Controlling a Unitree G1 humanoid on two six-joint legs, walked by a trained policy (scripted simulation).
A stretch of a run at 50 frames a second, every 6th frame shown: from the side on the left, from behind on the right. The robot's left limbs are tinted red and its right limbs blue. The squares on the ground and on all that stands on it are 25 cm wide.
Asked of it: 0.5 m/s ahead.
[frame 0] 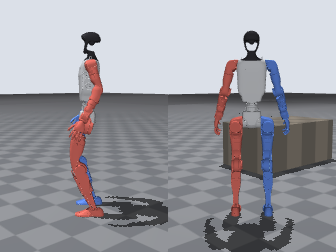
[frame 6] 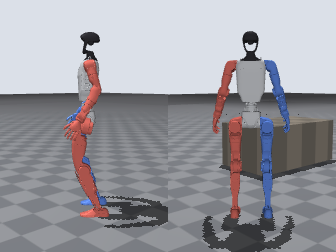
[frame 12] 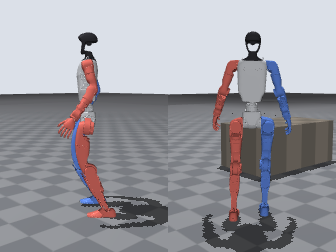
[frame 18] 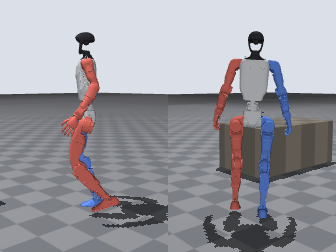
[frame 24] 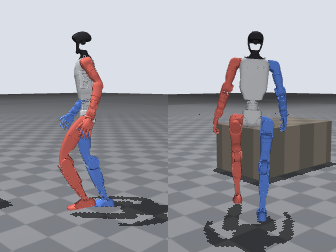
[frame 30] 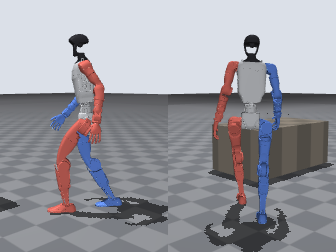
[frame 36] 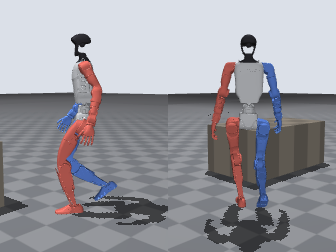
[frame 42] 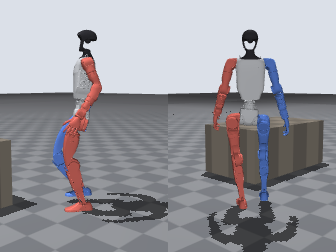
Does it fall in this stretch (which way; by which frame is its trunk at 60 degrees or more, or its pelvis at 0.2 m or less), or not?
no
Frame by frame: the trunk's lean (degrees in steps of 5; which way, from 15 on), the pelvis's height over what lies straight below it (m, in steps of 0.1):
0: 5, 0.8
6: 5, 0.8
12: 0, 0.8
18: 5, 0.8
24: 5, 0.8
30: 5, 0.8
36: 0, 0.7
42: 5, 0.8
